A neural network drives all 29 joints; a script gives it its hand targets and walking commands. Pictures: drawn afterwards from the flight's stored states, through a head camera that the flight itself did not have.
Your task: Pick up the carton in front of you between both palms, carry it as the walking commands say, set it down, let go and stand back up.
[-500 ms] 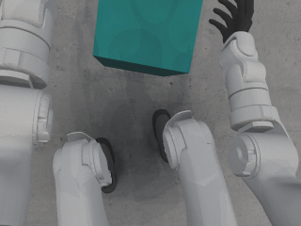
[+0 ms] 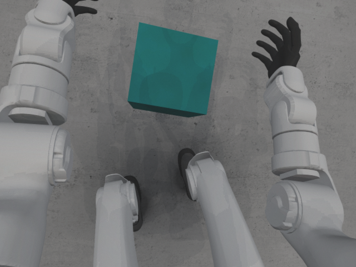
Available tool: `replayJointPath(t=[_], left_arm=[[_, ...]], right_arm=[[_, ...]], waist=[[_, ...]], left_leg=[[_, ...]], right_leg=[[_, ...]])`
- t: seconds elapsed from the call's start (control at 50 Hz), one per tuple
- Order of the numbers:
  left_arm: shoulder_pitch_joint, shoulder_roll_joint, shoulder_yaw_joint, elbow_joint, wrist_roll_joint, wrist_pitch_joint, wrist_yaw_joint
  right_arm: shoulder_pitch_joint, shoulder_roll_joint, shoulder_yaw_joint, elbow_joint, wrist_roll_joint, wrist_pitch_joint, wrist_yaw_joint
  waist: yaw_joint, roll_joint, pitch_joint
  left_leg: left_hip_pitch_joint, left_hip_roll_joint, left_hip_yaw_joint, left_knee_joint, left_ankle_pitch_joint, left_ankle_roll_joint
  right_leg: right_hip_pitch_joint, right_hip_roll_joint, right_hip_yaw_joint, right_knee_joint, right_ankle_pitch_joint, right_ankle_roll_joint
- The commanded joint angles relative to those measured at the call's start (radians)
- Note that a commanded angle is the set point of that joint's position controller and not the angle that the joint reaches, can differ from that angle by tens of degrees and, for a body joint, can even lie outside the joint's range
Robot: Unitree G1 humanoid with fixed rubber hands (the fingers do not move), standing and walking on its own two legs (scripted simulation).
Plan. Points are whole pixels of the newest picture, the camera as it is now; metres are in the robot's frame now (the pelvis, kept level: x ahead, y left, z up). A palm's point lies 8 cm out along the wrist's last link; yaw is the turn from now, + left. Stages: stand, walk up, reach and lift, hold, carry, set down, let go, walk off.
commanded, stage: set down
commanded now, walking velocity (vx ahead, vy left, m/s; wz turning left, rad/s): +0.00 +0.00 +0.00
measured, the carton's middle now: (169, 79) +0.51 -0.09 -0.41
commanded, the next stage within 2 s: let go in 0.26 s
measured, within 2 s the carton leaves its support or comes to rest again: neither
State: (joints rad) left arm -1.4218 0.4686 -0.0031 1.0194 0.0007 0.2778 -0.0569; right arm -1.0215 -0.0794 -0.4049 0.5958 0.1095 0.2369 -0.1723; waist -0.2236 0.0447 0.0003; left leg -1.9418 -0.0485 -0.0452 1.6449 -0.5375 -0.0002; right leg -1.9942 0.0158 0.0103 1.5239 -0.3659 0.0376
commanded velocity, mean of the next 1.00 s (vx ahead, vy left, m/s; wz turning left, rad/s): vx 0.00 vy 0.00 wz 0.00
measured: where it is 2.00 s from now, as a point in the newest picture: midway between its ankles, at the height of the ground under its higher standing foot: (163, 197)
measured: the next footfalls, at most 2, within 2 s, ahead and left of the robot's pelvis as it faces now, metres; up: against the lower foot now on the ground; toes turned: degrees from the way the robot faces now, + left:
none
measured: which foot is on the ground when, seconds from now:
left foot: down 0.00-1.00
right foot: down 0.00-1.00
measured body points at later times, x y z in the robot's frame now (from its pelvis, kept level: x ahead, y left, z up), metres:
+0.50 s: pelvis +0.03 +0.00 +0.13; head +0.32 +0.00 +0.48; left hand +0.56 +0.13 +0.02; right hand +0.44 -0.25 +0.02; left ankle +0.07 +0.11 -0.50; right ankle +0.13 -0.13 -0.50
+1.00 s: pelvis +0.10 -0.02 +0.22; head +0.23 -0.01 +0.65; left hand +0.40 +0.17 +0.12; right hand +0.30 -0.26 +0.14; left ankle +0.07 +0.11 -0.50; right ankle +0.13 -0.13 -0.50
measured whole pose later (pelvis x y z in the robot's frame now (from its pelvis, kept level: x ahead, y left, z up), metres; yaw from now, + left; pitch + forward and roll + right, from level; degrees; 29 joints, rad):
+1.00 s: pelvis +0.10 -0.02 +0.22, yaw +1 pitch +16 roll +0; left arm -0.14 0.16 0.13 0.58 0.08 0.03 0.07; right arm 0.12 -0.20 -0.01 0.36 0.04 0.04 0.08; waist -0.13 -0.04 0.00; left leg -0.57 -0.01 -0.07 0.64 -0.35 -0.02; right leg -0.66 0.03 0.02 0.64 -0.26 -0.01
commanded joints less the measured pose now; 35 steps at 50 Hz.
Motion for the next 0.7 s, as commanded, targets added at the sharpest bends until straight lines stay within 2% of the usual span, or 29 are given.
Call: replayJointPath(t=[0.0, 0.22, 0.3, 0.4, 0.48, 0.52, 0.58, 0.68], left_arm=[[-0.310, 0.069, 0.033, -0.125, 0.020, -0.009, -0.003], [-0.224, 0.031, 0.099, -0.078, 0.079, -0.022, -0.023], [-0.146, 0.005, 0.145, -0.066, 0.111, -0.037, -0.020], [0.074, -0.091, 0.198, -0.166, 0.157, -0.062, 0.021], [0.287, -0.202, 0.235, -0.326, 0.173, -0.085, 0.090], [0.379, -0.245, 0.242, -0.407, 0.174, -0.097, 0.130], [0.514, -0.276, 0.236, -0.497, 0.164, -0.120, 0.175], [0.740, -0.294, 0.201, -0.541, 0.124, -0.162, 0.191]], right_arm=[[-0.141, -0.113, -0.015, -0.121, -0.008, -0.012, 0.010], [-0.082, -0.070, -0.051, -0.111, -0.077, -0.019, 0.041], [-0.024, -0.049, -0.049, -0.115, -0.107, -0.032, 0.065], [0.160, -0.062, -0.016, -0.163, -0.154, -0.062, 0.126], [0.317, -0.096, 0.041, -0.193, -0.181, -0.090, 0.192], [0.382, -0.114, 0.070, -0.206, -0.189, -0.104, 0.223], [0.495, -0.140, 0.125, -0.203, -0.181, -0.122, 0.258], [0.697, -0.170, 0.218, -0.184, -0.143, -0.152, 0.289]], waist=[[-0.066, 0.233, -1.122], [-0.061, 0.180, -1.021], [-0.039, 0.157, -1.020], [-0.022, 0.140, -1.112], [0.003, 0.129, -1.096], [0.014, 0.116, -1.031], [0.032, 0.082, -0.895], [0.050, 0.024, -0.668]], left_leg=[[0.664, -0.042, 0.056, -0.227, 0.287, -0.006], [0.766, -0.046, 0.044, -0.447, 0.326, -0.009], [0.821, -0.046, 0.039, -0.522, 0.361, -0.012], [0.990, -0.048, 0.027, -0.608, 0.517, -0.030], [1.115, -0.045, 0.011, -0.688, 0.600, -0.046], [1.129, -0.045, 0.011, -0.740, 0.560, -0.051], [1.105, -0.045, 0.025, -0.823, 0.424, -0.048], [1.095, -0.037, 0.047, -0.931, 0.242, -0.038]], right_leg=[[0.661, 0.050, -0.149, -0.149, 0.382, 0.037], [0.812, 0.044, -0.143, -0.356, 0.418, 0.046], [0.883, 0.040, -0.142, -0.417, 0.436, 0.049], [1.011, 0.044, -0.142, -0.486, 0.523, 0.036], [1.124, 0.046, -0.121, -0.550, 0.548, 0.010], [1.194, 0.043, -0.105, -0.586, 0.529, -0.001], [1.313, 0.033, -0.080, -0.641, 0.468, -0.009], [1.479, 0.017, -0.042, -0.740, 0.364, -0.013]])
